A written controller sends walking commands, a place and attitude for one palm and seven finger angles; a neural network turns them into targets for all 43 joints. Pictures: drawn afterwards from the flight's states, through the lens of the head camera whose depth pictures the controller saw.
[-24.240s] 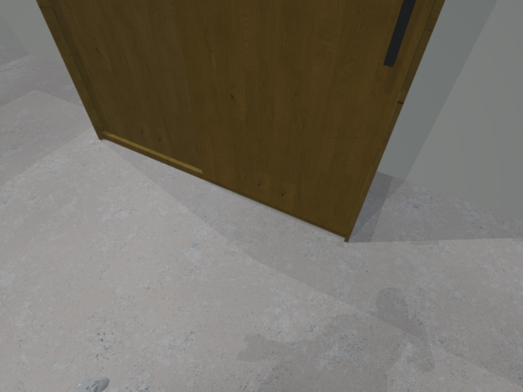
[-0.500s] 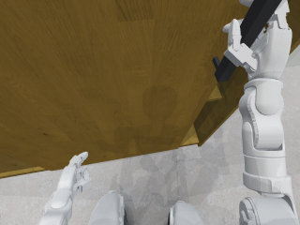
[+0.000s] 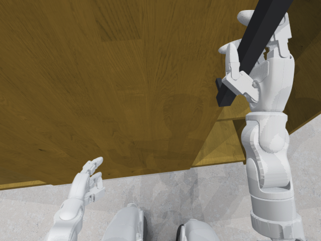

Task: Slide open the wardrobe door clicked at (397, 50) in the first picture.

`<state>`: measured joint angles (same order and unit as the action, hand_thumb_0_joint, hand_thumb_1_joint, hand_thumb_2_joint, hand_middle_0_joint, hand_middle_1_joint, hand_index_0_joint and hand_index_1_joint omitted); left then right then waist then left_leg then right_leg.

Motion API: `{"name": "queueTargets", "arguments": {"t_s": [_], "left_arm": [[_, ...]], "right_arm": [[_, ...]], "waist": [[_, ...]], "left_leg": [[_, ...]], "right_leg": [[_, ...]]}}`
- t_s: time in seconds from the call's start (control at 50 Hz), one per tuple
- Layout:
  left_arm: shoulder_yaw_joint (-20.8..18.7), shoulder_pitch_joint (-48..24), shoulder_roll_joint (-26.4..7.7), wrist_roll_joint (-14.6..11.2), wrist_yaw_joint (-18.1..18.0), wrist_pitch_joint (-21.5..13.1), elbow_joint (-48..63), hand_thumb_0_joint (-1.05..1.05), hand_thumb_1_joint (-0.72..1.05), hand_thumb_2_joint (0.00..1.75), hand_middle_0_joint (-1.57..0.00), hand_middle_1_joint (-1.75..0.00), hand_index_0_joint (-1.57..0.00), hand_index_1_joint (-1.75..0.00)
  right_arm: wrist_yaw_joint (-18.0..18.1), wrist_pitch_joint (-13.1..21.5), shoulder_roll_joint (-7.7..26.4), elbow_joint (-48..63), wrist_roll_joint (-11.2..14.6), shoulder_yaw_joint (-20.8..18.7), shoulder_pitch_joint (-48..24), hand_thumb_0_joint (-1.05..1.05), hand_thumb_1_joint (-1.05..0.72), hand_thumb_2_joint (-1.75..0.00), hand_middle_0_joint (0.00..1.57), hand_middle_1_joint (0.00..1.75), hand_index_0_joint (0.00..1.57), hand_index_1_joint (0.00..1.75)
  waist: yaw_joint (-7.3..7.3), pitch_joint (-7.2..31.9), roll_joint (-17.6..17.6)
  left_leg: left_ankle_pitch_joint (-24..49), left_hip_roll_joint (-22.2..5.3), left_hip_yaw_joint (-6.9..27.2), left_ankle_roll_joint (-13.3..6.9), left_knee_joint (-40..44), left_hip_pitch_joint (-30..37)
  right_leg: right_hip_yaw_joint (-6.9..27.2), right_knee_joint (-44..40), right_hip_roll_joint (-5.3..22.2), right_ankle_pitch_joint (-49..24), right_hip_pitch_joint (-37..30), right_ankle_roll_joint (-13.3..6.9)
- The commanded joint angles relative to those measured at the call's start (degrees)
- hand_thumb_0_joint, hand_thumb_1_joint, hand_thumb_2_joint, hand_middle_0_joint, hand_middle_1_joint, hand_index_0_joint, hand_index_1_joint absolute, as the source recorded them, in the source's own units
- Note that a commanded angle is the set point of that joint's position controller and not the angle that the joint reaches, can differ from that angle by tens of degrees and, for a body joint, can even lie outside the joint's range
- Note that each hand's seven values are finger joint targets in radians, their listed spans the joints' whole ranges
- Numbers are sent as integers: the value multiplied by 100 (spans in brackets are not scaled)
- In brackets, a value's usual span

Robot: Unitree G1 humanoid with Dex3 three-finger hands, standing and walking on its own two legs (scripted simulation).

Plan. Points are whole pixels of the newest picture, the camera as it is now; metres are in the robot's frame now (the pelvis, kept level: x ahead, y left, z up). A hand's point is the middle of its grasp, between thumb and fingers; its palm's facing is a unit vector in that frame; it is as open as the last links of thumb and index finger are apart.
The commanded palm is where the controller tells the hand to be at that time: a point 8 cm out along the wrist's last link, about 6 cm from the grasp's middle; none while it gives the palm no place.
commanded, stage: step sideways, sliding the door along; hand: right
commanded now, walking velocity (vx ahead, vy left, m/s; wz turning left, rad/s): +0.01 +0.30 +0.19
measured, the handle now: (241, 47) +0.40 -0.14 +0.23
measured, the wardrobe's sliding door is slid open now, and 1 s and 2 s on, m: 0.35 0.69 0.69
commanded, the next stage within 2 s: stop walking and hold the door there in 1.14 s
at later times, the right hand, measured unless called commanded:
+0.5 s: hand (77, 90) +0.33 +0.12 +0.22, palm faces -0.09 +0.99 -0.08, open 7.1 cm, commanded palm +0.32 +0.08 +0.20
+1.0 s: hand out of the picture +0.33 +0.23 +0.22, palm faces +0.15 +0.99 -0.08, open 6.6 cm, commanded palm +0.30 +0.25 +0.21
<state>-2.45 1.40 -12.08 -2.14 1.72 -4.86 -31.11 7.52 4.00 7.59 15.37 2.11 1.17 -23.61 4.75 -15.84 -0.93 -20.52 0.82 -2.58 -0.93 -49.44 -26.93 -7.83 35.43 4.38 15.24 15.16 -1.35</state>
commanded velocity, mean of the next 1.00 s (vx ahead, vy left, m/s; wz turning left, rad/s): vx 0.12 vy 0.29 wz -0.01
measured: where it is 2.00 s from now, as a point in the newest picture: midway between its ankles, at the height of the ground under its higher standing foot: outside the picture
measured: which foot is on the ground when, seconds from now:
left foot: up 0.00-0.32, down 0.34-0.58, up 0.60-0.90, down 0.92-1.00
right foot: down 0.00-0.32, up 0.34-0.58, down 0.60-0.92, up 0.94-1.00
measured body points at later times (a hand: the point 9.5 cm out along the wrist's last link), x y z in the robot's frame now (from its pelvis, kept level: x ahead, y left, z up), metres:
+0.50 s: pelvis -0.06 +0.16 +0.00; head +0.02 +0.19 +0.44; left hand +0.13 +0.41 -0.10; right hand +0.33 +0.07 +0.22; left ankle -0.02 +0.27 -0.73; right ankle -0.05 +0.04 -0.67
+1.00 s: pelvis -0.13 +0.34 -0.01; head -0.07 +0.36 +0.44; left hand -0.02 +0.59 -0.14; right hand +0.31 +0.18 +0.23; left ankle -0.15 +0.50 -0.73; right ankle -0.09 +0.17 -0.69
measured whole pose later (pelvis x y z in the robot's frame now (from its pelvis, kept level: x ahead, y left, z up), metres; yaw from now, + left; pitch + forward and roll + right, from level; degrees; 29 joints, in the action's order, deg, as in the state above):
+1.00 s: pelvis -0.13 +0.34 -0.01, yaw +7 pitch -2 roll +3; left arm 0.0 9.9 -13.1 -3.9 -3.0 -0.7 -41.7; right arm 10.9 0.8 14.6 -20.5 4.1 -7.2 -44.4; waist 2.8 -9.3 -4.5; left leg -19.9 -4.6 -7.3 2.7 -37.1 -14.9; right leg 1.5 57.7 11.4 31.2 28.1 1.7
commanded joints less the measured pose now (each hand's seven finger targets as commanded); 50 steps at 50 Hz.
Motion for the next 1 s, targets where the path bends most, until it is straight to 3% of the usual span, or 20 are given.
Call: {"name": "queueTargets", "arguments": {"t_s": [0.0,0.14,0.24,0.28,0.32,0.36,0.4,0.46,0.52,0.54,0.56,0.58,0.6,0.66,0.72,0.84,0.88,0.9,0.94,0.98], "left_arm": [[-215,-66,-638,54,233,-320,936,0,90,90,-20,-30,-20,-30],[-224,-27,-681,78,24,-204,900,0,90,90,-20,-30,-20,-30],[-137,4,-562,-27,-84,-224,750,0,90,90,-20,-30,-20,-30],[-28,-106,-357,-164,-105,-273,745,0,90,90,-20,-30,-20,-30],[123,-497,-21,-100,-256,-280,770,0,90,90,-20,-30,-20,-30],[-3,-439,-180,14,-343,-319,581,0,90,90,-20,-30,-20,-30],[59,-402,-165,40,-390,-124,355,0,90,90,-20,-30,-20,-30],[58,-351,-207,139,-430,216,309,0,90,90,-20,-30,-20,-30],[-18,-77,-326,162,-501,235,305,0,90,90,-20,-30,-20,-30],[-94,3,-467,135,-515,253,303,0,90,90,-20,-30,-20,-30],[-220,72,-701,157,-475,197,325,0,90,90,-20,-30,-20,-30],[-213,-104,-590,113,-356,138,330,0,90,90,-20,-30,-20,-30],[-118,-263,-505,147,-287,101,313,0,90,90,-20,-30,-20,-30],[-161,-111,-694,121,-329,226,-20,0,90,90,-20,-30,-20,-30],[-209,267,-835,56,-391,286,-14,0,90,90,-20,-30,-20,-30],[-72,323,-821,-143,-436,227,85,0,90,90,-20,-30,-20,-30],[105,174,-464,-260,-422,109,119,0,90,90,-20,-30,-20,-30],[163,-3,-229,-249,-467,75,171,0,90,90,-20,-30,-20,-30],[63,-231,-546,-169,-614,27,-12,0,90,90,-20,-30,-20,-30],[132,89,-536,-141,-609,68,-278,0,90,90,-20,-30,-20,-30]], "right_arm": [[-529,1146,-588,2006,-169,1556,-2751,0,-90,-90,45,140,45,140],[-548,693,-216,1294,-177,1116,-2480,0,-90,-90,45,140,45,140],[-401,760,176,892,-30,647,-2277,0,-90,-90,45,140,45,140],[-385,784,293,958,-34,606,-2307,0,-90,-90,45,140,45,140],[-284,762,845,924,-83,317,-2212,0,-90,-90,45,140,45,140],[-211,674,751,1457,53,295,-2229,0,-90,-90,45,140,45,140],[-100,778,894,1269,60,-183,-2127,0,-90,-90,45,140,45,140],[-106,843,1192,727,0,-602,-2264,0,-90,-90,45,140,45,140],[-229,963,990,513,-18,-250,-2995,0,-90,-90,45,140,45,140],[-272,968,988,383,34,-141,-3133,0,-90,-90,45,140,45,140],[-354,964,764,123,95,-1,-3276,0,-90,-90,45,140,45,140],[-403,929,694,-224,83,26,-3459,0,-90,-90,45,140,45,140],[-463,948,767,130,47,17,-4110,0,-90,-90,45,140,45,140],[-412,802,868,-713,-9,-139,-4153,0,-90,-90,45,140,45,140],[-479,621,569,-1247,40,113,-4156,0,-90,-90,45,140,45,140],[-422,566,794,-1677,165,-46,-4408,0,-90,-90,45,140,45,140],[-384,509,246,-1551,188,525,-4934,0,-90,-90,45,140,45,140],[-295,472,404,-1564,164,539,-5134,0,-90,-90,45,140,45,140],[-125,324,498,-1304,194,552,-5393,0,-90,-90,45,140,45,140],[-22,354,140,-1149,184,721,-5675,0,-90,-90,45,140,45,140]], "waist": [[-655,3462,-1062],[-664,3146,-1426],[-731,3094,-1695],[-562,3250,-756],[-348,3013,1683],[-331,3496,2553],[-446,3592,1980],[-401,3706,1651],[-558,3999,1009],[-698,3858,290],[-673,3815,-1236],[-517,3792,-1087],[-566,3735,-798],[-504,2968,-707],[-552,3087,-915],[-542,3300,-1442],[-552,3420,-298],[-484,3188,1144],[-302,3022,2192],[-494,3046,1456]], "left_leg": [[-953,-420,710,116,-1970,-940],[-135,-260,-136,365,-616,-158],[242,102,-425,336,1335,1075],[1822,-112,-361,339,2731,1860],[5891,-1751,1191,-391,2654,2261],[6730,-2008,1699,-1006,2156,2757],[6617,-1640,1009,-1026,1873,3372],[5620,-1434,837,-967,1952,3128],[4192,-1260,911,-781,1606,2143],[2978,-1000,721,-502,1006,1113],[520,-233,208,25,-150,-648],[-818,-106,666,77,-1435,-890],[-555,-412,1053,73,-2040,-1041],[166,-681,848,182,-1964,-1261],[348,-551,158,231,-641,-217],[243,50,-809,319,1813,1705],[640,-549,-185,-11,2800,2413],[1471,-1674,1143,-550,3122,2785],[2173,-2203,2312,-1198,3105,3072],[3433,-1851,980,-1189,2231,3380]], "right_leg": [[1392,-725,2641,-5614,-2774,-911],[123,-1060,2064,-4520,-2257,-407],[91,-537,1904,-3809,-1833,-181],[39,446,1291,-2216,-1388,-10],[124,2505,26,2557,864,373],[912,3576,-195,2772,1239,412],[567,3055,-157,2279,1394,450],[153,1305,-242,1557,779,449],[-10,-685,-47,71,-741,338],[399,-1499,479,-959,-1813,147],[2283,-1699,2166,-3135,-3031,-637],[3150,-1486,3161,-4394,-2909,-1250],[3141,-1483,3222,-3575,-2540,-1232],[1992,-1511,2746,-2439,-1821,-1032],[855,-1501,2147,-1942,-1368,-647],[24,-426,1388,-922,-694,-193],[-137,946,687,255,91,53],[-88,2165,244,1914,1513,209],[665,3642,-60,2346,2283,254],[560,2335,179,1998,1814,187]]}}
